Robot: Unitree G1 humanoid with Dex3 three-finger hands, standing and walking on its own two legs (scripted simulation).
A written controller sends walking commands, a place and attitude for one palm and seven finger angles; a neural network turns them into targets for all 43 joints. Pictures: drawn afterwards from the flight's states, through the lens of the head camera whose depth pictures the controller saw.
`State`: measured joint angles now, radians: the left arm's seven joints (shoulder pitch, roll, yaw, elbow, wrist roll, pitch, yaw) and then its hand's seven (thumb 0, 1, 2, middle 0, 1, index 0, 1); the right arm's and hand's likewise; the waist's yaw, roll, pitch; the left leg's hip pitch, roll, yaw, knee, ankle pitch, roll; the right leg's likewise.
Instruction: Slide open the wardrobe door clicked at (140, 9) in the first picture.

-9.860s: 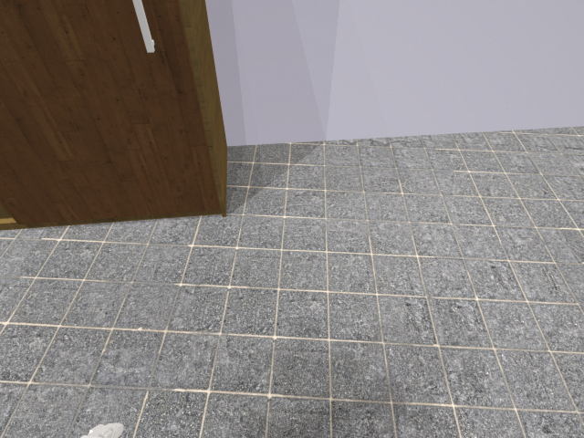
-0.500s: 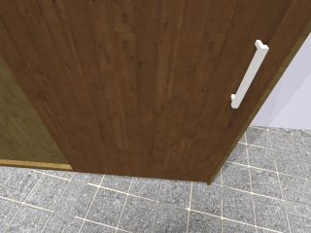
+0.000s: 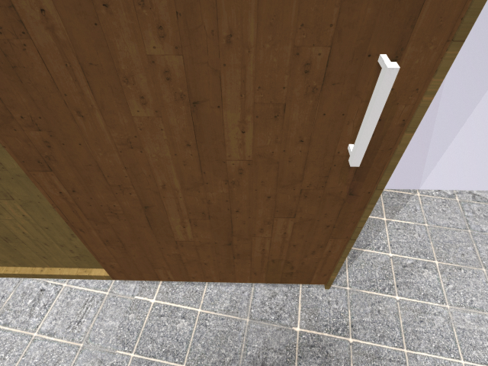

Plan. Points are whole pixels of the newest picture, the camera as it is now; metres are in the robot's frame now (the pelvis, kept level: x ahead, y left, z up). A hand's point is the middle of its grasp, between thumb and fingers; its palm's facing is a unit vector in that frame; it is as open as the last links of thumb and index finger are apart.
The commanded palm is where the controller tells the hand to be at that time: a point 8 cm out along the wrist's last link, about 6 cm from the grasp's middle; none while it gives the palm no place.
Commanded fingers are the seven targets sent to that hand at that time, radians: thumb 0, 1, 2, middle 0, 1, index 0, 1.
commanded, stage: shuffle to correct the standing spot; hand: right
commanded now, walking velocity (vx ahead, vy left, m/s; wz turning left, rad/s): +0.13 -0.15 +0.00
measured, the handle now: (367, 115) +0.53 -0.21 +0.14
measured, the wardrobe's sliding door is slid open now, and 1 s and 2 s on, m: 0.00 0.00 0.00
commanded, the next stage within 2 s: come to a stop and stand still in 0.24 s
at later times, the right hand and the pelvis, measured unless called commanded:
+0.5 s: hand out of the picture +0.05 -0.26 -0.19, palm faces +0.09 +0.98 -0.20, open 7.4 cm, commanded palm none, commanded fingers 0.00 -0.90 -0.90 0.20 0.30 0.20 0.30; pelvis +0.07 -0.08 -0.01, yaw -1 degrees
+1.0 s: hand out of the picture +0.12 -0.26 -0.17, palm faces +0.02 +0.97 -0.24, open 7.4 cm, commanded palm none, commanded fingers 0.00 -0.90 -0.90 0.20 0.30 0.20 0.30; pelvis +0.06 -0.08 +0.00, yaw +0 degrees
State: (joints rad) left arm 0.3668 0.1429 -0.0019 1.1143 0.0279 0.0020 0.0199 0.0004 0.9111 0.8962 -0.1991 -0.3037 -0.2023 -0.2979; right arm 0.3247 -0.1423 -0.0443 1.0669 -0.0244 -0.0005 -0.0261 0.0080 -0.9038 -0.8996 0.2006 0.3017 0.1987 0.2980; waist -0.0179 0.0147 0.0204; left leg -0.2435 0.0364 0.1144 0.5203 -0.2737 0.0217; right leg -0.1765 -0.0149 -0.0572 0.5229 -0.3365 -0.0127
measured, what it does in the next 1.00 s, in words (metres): steps on the spot: right foot, then left foot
